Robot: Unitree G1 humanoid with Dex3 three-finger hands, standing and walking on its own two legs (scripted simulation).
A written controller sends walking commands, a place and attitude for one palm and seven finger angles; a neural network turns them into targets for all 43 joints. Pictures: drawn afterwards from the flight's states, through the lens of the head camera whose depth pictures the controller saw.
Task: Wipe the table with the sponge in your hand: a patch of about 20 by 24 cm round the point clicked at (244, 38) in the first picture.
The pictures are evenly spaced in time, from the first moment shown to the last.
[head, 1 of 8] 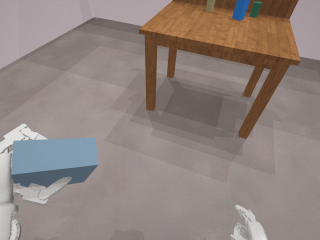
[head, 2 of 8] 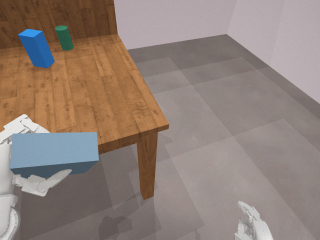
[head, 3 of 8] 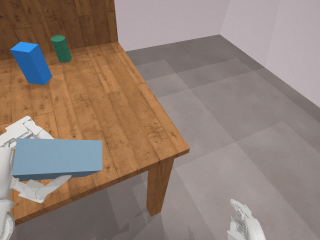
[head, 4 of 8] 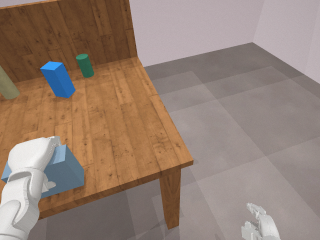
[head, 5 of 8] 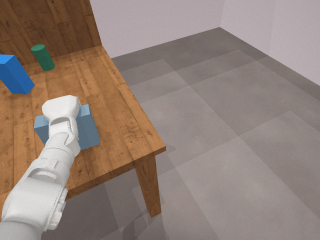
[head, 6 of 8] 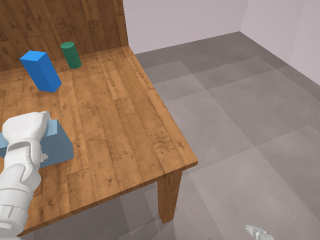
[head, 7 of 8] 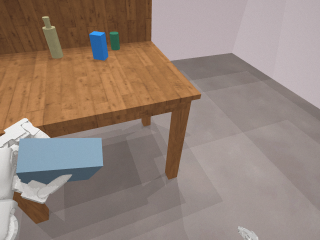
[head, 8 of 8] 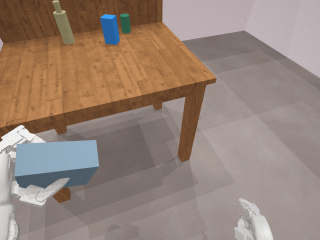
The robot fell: no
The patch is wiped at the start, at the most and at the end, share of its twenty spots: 0.00 1.00 1.00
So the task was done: yes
